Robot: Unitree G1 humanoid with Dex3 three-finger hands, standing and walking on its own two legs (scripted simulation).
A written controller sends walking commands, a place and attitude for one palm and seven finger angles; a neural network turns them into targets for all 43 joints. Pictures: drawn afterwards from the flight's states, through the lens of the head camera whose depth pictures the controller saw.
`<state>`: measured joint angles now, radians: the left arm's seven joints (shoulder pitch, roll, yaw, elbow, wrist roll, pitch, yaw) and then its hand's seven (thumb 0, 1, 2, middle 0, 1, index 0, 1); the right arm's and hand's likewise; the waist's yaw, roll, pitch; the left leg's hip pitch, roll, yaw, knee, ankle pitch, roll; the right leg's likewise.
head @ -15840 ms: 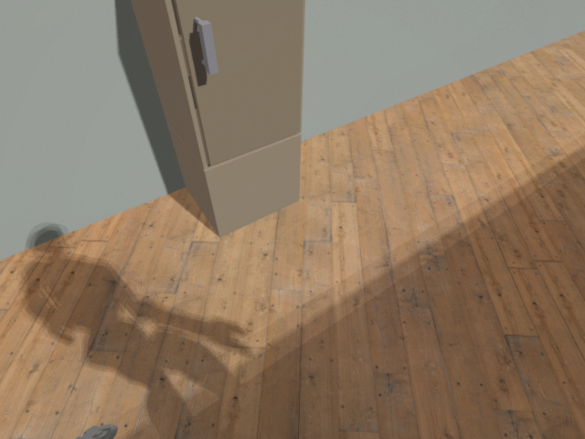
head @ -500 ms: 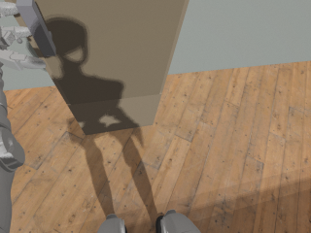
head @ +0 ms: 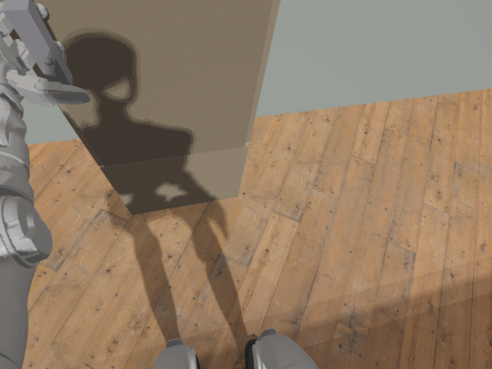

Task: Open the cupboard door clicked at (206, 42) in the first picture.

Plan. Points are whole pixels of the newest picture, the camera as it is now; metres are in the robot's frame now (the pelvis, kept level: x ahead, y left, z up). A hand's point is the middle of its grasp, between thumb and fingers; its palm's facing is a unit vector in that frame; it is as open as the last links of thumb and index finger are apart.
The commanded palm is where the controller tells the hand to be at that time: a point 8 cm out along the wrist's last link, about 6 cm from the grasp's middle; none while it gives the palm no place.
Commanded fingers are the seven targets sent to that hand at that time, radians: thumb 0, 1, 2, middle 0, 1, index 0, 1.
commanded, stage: slide the fingers in behind the handle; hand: left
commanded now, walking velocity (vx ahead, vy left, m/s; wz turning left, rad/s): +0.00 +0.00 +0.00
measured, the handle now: (43, 36) +0.60 +0.22 +0.12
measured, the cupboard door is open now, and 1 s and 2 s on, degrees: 0 0 13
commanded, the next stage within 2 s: close the thumb around the handle in 0.60 s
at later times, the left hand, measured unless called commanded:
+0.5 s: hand (54, 63) +0.55 +0.20 +0.12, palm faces +0.09 -1.00 -0.01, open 14.0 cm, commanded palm +0.52 +0.24 +0.11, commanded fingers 0.00 -0.50 0.30 -0.30 -1.20 -0.30 -1.20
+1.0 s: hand (50, 64) +0.55 +0.21 +0.12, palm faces +0.10 -1.00 +0.00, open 11.4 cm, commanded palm +0.53 +0.24 +0.11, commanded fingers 0.00 0.40 0.68 -0.36 -1.30 -0.36 -1.30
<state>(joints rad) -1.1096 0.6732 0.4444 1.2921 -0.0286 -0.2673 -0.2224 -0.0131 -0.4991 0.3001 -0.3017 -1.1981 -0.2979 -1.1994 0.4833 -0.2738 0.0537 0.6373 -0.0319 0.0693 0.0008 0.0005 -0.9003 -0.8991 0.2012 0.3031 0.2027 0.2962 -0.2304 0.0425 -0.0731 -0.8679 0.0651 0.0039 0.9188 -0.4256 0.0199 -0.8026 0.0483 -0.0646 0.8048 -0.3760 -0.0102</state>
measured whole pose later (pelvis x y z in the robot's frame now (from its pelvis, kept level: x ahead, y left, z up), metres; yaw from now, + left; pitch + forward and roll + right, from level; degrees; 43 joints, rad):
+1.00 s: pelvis +0.00 +0.01 +0.00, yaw +0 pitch +21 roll -4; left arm -1.10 0.64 0.44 1.30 -0.03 -0.29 -0.19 -0.01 -0.11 0.47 -0.33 -1.24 -0.33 -1.24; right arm 0.48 -0.27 0.05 0.64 -0.04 0.06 0.01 0.00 -0.90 -0.90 0.20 0.30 0.20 0.30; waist -0.23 0.04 -0.08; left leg -0.87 0.06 0.01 0.92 -0.43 0.03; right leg -0.81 0.04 -0.06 0.81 -0.38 0.00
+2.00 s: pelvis +0.01 +0.00 +0.02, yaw -1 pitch +15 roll -2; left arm -0.63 0.35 0.35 0.84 -0.14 -0.28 -0.14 -0.01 0.64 0.70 -0.34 -1.34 -0.31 -1.33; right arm 0.43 -0.26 0.01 0.60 0.01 0.06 0.02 0.00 -0.90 -0.90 0.20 0.30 0.20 0.30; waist -0.13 0.05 -0.12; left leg -0.65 0.06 0.05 0.81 -0.42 0.02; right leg -0.62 0.04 -0.02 0.74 -0.38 -0.01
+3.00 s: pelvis +0.01 -0.02 +0.03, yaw +1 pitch +6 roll +0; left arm -0.19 -0.12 -0.03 0.32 0.03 -0.15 0.56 0.01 0.62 0.67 -0.35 -1.35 -0.35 -1.33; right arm 0.24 -0.20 -0.02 0.63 -0.06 0.01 0.03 0.01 -0.90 -0.90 0.20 0.30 0.20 0.30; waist -0.03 0.06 -0.10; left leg -0.43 0.03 0.04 0.69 -0.37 -0.01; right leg -0.42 0.03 -0.02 0.68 -0.37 -0.03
